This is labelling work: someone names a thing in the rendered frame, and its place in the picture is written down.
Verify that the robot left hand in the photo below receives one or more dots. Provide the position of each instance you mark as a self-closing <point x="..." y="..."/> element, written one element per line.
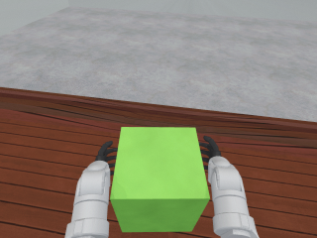
<point x="103" y="152"/>

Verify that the carton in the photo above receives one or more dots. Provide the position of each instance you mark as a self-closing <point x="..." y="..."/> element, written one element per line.
<point x="159" y="183"/>

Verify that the robot right forearm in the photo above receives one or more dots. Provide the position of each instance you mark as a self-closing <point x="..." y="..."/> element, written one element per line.
<point x="231" y="214"/>

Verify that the robot left forearm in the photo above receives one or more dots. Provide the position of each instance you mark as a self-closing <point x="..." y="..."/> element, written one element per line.
<point x="90" y="207"/>

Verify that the robot right hand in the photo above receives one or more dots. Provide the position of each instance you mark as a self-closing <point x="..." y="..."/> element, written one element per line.
<point x="213" y="150"/>

